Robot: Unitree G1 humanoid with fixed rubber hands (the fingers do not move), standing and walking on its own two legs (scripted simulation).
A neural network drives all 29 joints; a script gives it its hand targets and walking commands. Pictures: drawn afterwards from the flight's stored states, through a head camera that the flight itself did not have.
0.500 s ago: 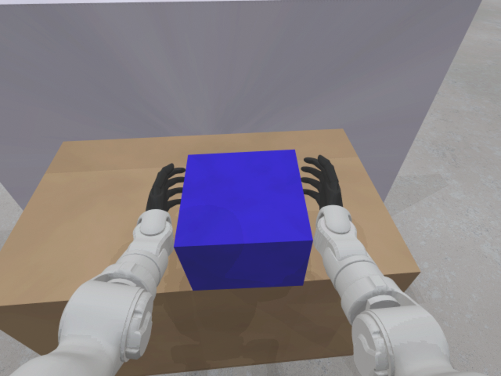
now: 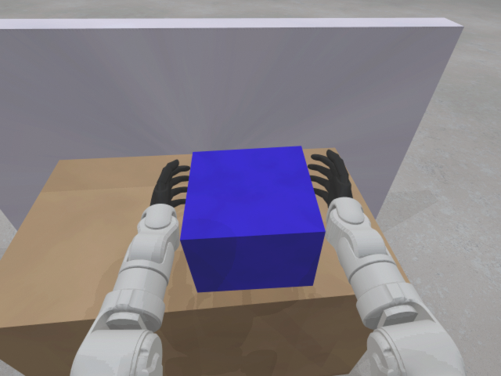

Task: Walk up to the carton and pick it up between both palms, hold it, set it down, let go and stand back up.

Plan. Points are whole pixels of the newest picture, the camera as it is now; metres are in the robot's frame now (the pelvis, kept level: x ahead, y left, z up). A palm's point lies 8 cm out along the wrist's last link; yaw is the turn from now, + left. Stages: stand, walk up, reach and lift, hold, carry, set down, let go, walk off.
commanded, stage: reach and lift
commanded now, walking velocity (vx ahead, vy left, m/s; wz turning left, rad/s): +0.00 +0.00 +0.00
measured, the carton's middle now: (251, 216) +0.39 -0.01 +0.07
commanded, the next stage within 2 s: hold in 0.96 s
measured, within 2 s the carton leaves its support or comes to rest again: neither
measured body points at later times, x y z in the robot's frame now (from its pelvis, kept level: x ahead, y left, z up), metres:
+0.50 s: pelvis -0.02 +0.00 +0.00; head -0.05 +0.02 +0.45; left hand +0.37 +0.15 +0.15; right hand +0.36 -0.15 +0.14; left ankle +0.02 +0.13 -0.75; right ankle -0.01 -0.13 -0.75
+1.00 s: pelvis -0.01 +0.00 +0.00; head -0.05 +0.03 +0.45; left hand +0.37 +0.16 +0.18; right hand +0.37 -0.14 +0.18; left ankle +0.02 +0.13 -0.75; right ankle -0.01 -0.13 -0.75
